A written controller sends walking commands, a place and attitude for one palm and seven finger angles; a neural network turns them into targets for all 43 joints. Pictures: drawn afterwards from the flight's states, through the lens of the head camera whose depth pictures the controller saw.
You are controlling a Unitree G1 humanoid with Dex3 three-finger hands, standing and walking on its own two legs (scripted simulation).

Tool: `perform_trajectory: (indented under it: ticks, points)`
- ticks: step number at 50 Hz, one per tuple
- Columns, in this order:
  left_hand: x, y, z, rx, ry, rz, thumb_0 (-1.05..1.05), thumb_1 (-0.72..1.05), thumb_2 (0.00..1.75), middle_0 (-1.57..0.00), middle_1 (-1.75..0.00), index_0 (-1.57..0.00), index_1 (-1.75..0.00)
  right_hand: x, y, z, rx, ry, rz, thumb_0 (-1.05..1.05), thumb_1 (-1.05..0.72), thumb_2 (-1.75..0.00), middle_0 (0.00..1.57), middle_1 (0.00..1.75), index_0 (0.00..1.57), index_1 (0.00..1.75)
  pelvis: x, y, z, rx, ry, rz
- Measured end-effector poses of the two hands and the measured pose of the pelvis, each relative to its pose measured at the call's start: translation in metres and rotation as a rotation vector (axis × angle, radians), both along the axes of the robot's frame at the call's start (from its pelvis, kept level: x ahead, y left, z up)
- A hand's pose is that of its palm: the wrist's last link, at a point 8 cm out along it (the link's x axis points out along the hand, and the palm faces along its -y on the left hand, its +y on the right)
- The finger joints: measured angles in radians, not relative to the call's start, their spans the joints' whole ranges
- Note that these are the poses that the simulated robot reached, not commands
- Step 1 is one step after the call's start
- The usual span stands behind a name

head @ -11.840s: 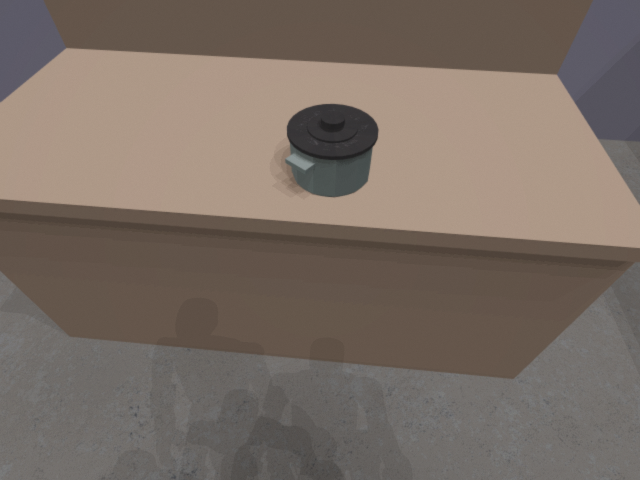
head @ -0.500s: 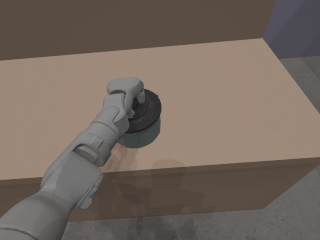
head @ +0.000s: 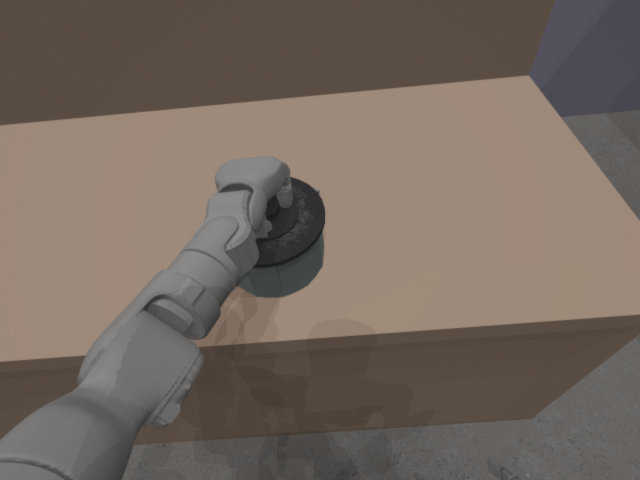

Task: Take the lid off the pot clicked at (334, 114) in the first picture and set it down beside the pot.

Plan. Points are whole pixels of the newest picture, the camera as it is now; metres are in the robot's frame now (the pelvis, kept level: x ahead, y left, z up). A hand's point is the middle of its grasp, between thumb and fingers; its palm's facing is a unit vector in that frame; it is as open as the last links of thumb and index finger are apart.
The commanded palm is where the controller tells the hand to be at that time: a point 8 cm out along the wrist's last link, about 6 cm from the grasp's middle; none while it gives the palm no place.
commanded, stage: lift the lid straight up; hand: left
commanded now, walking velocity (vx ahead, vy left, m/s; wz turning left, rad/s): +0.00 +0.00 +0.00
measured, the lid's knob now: (264, 207) +0.48 +0.08 +0.06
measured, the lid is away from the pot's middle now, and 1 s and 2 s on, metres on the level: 0.00 0.02 0.02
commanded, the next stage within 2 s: move the lid sideways beside the pot in 1.78 s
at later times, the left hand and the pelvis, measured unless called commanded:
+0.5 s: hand (263, 191) +0.45 +0.07 +0.12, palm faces -0.27 -0.06 -0.96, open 7.2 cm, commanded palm +0.44 +0.07 +0.20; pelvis +0.00 +0.00 +0.00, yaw +0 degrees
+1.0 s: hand (257, 167) +0.46 +0.06 +0.16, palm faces -0.25 -0.05 -0.97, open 7.2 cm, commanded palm +0.44 +0.08 +0.24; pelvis -0.01 +0.00 +0.00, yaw +0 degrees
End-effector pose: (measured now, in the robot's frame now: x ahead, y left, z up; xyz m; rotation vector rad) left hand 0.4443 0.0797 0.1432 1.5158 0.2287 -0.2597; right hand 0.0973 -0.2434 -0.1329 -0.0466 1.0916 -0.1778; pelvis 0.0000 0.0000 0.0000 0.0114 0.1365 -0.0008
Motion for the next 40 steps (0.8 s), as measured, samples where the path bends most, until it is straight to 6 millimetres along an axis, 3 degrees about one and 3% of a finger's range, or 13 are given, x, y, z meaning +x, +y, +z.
perform_trajectory:
  ticks: [21,40]
  points:
    - [0.006,-0.010,0.031,-0.020,-0.041,-0.003,0.02,0.24,0.88,-0.60,-0.88,-0.71,-0.92,0.013,0.000,0.004,0.000,-0.057,0.017,0.01,-0.90,-0.90,0.20,0.30,0.20,0.30,-0.001,-0.002,0.001,0.004,-0.013,-0.004]
    - [0.003,-0.016,0.061,-0.022,-0.058,0.004,0.03,0.23,0.88,-0.61,-0.88,-0.71,-0.93,0.004,-0.002,0.006,-0.009,-0.086,0.022,0.01,-0.90,-0.90,0.20,0.30,0.19,0.30,-0.011,-0.004,0.002,0.010,-0.035,-0.004]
